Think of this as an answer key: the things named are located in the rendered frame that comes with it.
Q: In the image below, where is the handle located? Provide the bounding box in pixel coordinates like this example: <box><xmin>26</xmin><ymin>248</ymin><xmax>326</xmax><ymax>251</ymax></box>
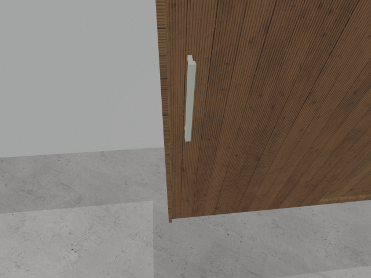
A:
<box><xmin>184</xmin><ymin>55</ymin><xmax>196</xmax><ymax>142</ymax></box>

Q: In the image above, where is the wardrobe door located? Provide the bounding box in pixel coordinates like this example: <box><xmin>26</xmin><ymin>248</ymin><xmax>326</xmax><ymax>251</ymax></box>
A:
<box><xmin>322</xmin><ymin>150</ymin><xmax>371</xmax><ymax>199</ymax></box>
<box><xmin>166</xmin><ymin>0</ymin><xmax>371</xmax><ymax>219</ymax></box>

